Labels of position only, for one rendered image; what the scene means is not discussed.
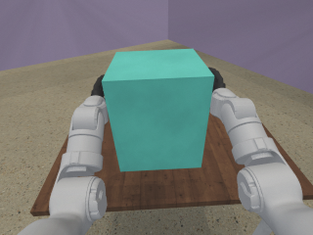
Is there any table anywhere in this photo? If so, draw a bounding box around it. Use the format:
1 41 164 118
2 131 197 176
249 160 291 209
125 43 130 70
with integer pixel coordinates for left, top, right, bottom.
30 108 313 235

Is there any right robot forearm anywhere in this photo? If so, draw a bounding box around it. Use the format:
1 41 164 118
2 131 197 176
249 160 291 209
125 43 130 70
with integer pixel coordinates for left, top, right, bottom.
209 87 303 200

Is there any left robot hand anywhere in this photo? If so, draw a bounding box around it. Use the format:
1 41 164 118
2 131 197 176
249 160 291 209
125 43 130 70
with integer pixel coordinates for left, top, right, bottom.
91 74 105 99

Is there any robot left upper arm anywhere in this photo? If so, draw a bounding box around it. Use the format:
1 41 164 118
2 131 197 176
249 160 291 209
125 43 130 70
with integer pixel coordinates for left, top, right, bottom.
17 176 108 235

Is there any carton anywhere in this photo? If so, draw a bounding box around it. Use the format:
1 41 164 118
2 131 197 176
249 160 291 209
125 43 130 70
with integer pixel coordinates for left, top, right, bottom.
102 48 215 172

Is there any robot right upper arm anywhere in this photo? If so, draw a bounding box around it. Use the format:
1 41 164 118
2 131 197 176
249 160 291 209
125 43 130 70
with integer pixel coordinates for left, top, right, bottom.
237 162 313 235

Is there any right robot hand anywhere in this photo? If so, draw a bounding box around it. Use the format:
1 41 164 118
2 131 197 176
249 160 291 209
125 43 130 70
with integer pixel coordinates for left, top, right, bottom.
209 67 226 93

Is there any left robot forearm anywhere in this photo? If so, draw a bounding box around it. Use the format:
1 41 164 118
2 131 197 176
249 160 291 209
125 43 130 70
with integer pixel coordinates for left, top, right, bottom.
49 95 109 215

